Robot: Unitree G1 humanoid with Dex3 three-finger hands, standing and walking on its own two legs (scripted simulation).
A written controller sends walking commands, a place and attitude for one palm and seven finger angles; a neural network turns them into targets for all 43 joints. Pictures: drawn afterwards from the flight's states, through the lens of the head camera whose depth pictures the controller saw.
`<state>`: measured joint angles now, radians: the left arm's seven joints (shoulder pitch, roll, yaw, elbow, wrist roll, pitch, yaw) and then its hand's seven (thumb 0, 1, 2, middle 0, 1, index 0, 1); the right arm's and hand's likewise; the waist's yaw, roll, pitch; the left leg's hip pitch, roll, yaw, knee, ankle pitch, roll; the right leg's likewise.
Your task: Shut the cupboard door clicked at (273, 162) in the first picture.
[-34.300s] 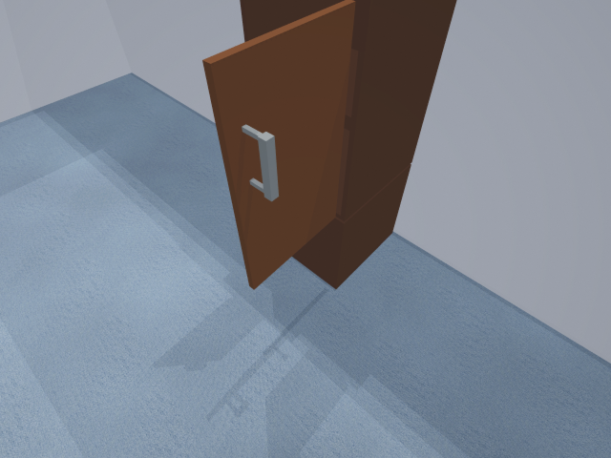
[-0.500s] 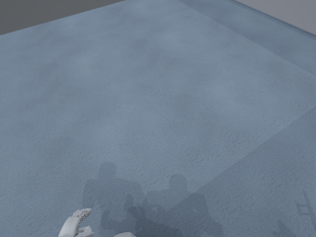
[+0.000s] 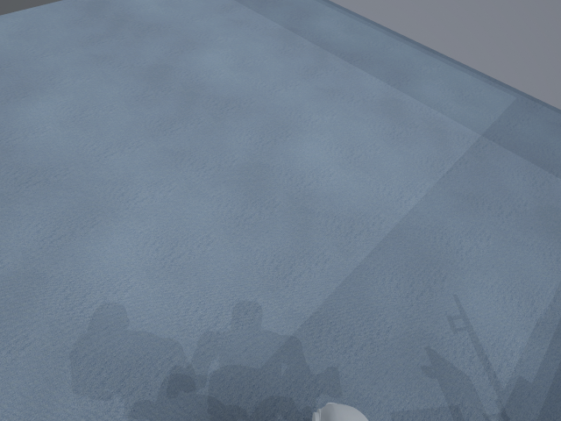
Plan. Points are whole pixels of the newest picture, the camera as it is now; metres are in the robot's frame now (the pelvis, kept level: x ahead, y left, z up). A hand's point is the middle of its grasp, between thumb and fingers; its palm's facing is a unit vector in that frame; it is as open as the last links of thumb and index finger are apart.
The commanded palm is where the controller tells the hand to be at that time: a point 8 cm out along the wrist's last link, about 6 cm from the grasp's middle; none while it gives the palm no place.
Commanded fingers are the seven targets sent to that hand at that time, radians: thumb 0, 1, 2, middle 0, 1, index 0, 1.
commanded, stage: turn to face it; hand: left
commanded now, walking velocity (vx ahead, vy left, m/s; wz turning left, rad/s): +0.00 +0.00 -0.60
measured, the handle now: out of the picture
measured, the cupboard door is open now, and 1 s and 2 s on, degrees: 54 54 54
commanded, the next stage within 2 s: none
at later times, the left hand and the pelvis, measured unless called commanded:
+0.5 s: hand (200, 413) +0.15 +0.13 -0.16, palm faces -0.27 -0.94 -0.23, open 7.4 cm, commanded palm none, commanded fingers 0.00 0.90 0.90 -0.20 -0.30 -0.20 -0.30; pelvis +0.01 -0.03 +0.00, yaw -16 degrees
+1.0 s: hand (246, 353) +0.24 +0.07 -0.17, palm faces -0.56 -0.78 -0.27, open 7.4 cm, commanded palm none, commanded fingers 0.00 0.90 0.90 -0.20 -0.30 -0.20 -0.30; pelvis +0.02 -0.04 -0.02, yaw -35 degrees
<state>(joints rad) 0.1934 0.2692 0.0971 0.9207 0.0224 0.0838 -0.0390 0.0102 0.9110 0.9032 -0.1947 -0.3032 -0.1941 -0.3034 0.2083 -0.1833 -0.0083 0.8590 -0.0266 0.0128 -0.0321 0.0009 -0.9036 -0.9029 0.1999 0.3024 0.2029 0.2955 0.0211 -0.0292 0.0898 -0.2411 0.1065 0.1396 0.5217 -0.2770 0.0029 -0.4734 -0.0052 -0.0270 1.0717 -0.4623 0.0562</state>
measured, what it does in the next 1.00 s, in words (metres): steps on the spot, turning right: right foot, then left foot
